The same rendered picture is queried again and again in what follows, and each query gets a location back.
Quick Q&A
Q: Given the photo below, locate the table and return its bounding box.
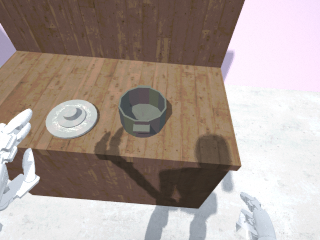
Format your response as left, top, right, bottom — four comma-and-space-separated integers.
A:
0, 0, 245, 209

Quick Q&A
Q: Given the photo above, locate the robot left hand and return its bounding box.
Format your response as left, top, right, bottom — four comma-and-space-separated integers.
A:
0, 108, 40, 211

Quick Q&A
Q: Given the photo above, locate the lid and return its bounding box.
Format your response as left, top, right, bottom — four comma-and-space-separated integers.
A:
45, 99, 98, 139

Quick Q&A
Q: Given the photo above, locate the knob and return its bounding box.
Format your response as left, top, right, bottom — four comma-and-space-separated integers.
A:
62, 106, 78, 120

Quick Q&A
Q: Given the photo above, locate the robot right hand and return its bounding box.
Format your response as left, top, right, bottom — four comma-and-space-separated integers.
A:
236, 192, 277, 240

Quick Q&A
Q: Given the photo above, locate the pot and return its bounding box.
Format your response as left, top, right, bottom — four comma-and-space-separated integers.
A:
118, 85, 167, 138

